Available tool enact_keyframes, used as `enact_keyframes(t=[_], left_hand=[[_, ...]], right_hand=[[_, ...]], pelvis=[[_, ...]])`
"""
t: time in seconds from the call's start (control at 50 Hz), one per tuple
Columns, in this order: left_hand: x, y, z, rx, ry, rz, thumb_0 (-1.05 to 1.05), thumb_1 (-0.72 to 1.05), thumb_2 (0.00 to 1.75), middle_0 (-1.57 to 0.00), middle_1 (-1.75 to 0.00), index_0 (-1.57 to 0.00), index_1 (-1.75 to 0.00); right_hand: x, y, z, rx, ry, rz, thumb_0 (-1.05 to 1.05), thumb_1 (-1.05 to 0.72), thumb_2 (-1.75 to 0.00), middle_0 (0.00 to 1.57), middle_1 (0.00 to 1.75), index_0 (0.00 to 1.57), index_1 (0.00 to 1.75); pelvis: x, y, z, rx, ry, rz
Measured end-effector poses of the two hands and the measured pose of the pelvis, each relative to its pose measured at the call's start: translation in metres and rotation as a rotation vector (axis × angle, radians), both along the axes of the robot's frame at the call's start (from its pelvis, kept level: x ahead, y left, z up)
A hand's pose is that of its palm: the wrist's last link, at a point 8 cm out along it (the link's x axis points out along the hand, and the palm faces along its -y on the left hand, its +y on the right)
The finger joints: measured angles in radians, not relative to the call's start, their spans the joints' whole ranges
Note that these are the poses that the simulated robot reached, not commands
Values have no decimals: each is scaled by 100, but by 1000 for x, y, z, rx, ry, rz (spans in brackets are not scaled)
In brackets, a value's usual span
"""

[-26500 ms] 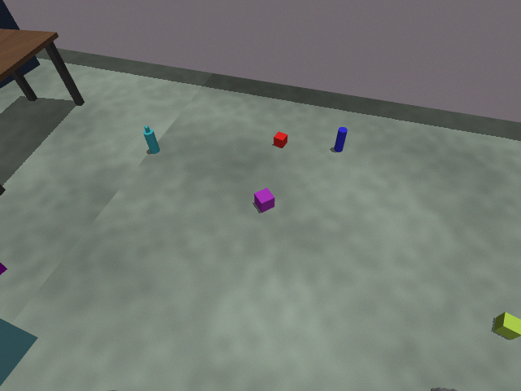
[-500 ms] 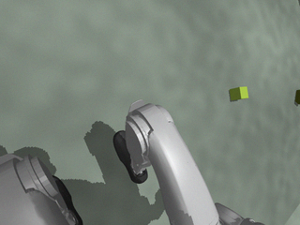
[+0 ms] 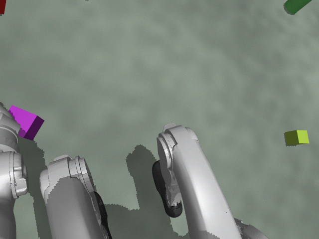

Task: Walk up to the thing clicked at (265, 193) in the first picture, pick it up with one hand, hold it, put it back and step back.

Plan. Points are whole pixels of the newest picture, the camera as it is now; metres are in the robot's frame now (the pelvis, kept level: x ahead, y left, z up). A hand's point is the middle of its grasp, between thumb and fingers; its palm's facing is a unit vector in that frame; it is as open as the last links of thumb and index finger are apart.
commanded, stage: withdraw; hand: left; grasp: from above
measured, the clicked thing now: (22, 123) +0.45 +0.31 -0.30
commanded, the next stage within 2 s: home in 0.52 s
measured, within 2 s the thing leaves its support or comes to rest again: neither
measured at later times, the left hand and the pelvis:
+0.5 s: hand out of the picture +0.39 +0.32 -0.15, palm faces -0.53 -0.08 -0.84, open 13.6 cm; pelvis -0.01 -0.01 +0.01, yaw +5 degrees
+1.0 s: hand out of the picture +0.42 +0.31 -0.07, palm faces -0.33 -0.35 -0.88, open 12.2 cm; pelvis +0.01 +0.00 +0.06, yaw +6 degrees
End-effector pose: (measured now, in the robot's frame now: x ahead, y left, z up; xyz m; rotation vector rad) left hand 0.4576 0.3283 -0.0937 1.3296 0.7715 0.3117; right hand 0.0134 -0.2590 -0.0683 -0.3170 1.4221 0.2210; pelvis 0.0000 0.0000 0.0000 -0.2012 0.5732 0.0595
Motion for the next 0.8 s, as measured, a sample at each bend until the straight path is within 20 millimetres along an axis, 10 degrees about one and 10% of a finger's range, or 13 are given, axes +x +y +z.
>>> enact_keyframes(t=[0.12,0.28,0.64,0.8], left_hand=[[-26,-2,41,-6,139,-136,0,-52,100,-9,-101,-9,-101],[-47,-18,42,-108,244,-383,0,-49,99,-13,-98,-12,-99],[-37,-17,-36,-68,96,-670,0,-44,95,-13,-96,-13,-94],[-10,-17,-8,29,-52,-471,0,-35,90,-18,-85,-18,-83]], right_hand=[[50,-3,-10,12,-143,-7,0,-91,-90,19,30,20,30],[90,-11,-5,-64,-232,46,0,-92,-91,19,30,20,30],[68,-16,-17,-280,-48,36,0,-90,-90,20,30,20,30],[62,-11,-19,-233,-45,-57,0,-89,-90,20,30,21,30]], pelvis=[[-5,0,17,47,-13,26],[-17,-10,28,90,-39,49],[-4,-2,-5,48,0,50],[4,0,0,58,55,41]])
